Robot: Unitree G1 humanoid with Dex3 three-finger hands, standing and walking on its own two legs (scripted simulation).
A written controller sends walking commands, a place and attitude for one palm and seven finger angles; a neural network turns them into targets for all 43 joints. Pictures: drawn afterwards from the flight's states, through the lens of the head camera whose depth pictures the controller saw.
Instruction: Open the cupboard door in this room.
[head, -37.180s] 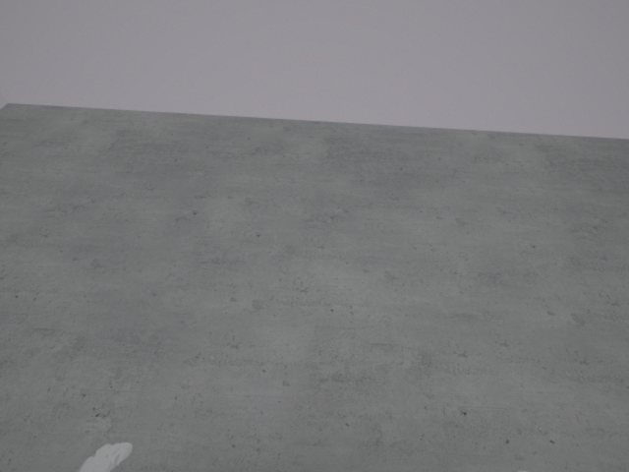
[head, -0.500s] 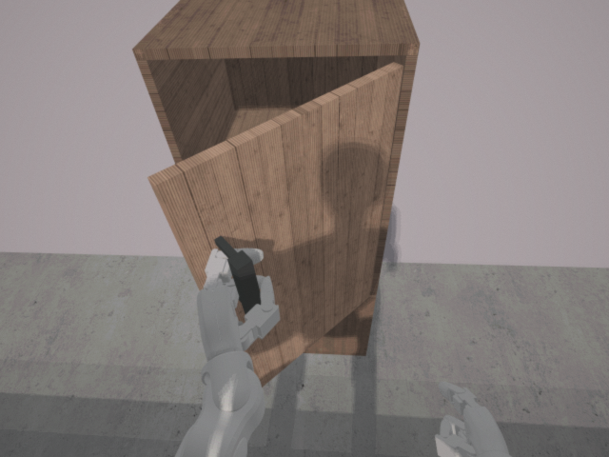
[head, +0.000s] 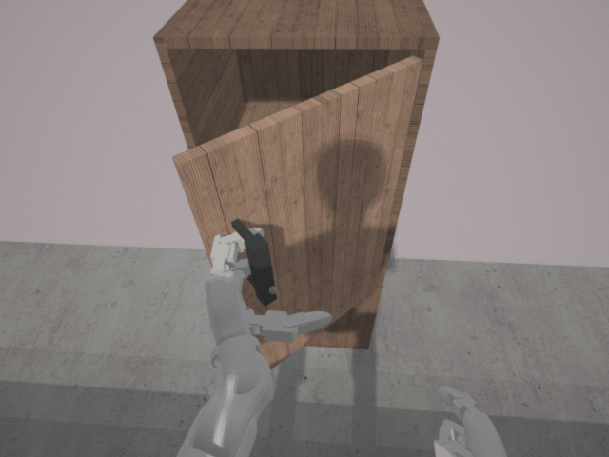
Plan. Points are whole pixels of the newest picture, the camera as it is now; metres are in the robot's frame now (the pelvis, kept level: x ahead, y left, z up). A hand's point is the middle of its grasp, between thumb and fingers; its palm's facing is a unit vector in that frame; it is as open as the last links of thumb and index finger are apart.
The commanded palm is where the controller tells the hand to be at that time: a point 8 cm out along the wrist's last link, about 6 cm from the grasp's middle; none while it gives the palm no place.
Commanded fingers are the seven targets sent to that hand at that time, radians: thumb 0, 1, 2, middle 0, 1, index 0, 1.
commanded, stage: open thumb and fingers to let go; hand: left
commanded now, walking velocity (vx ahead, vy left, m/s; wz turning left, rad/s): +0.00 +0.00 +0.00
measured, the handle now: (253, 262) +0.35 +0.09 +0.08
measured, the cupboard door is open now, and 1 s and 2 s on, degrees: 43 45 45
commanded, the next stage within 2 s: slide the hand sideways off the handle in 0.24 s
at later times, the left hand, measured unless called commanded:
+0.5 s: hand (273, 309) +0.28 +0.06 +0.08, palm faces -0.02 -0.99 -0.10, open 16.2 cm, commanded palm +0.26 +0.08 +0.08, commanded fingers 0.00 -0.50 0.30 -0.15 -0.30 -0.15 -0.30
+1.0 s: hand (254, 334) +0.24 +0.08 +0.08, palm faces -0.07 -1.00 -0.01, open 16.3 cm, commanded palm +0.21 +0.13 +0.08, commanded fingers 0.00 -0.50 0.30 -0.15 -0.30 -0.15 -0.30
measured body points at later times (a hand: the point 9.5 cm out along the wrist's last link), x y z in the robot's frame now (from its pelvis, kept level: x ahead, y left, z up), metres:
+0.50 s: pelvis -0.02 +0.02 -0.01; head -0.01 +0.00 +0.44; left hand +0.27 +0.11 +0.09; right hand +0.16 -0.19 -0.10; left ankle +0.01 +0.14 -0.71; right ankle +0.02 -0.10 -0.71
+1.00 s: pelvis +0.00 +0.01 +0.00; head +0.01 +0.00 +0.45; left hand +0.24 +0.13 +0.09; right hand +0.18 -0.20 -0.08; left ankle +0.01 +0.14 -0.71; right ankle +0.02 -0.10 -0.71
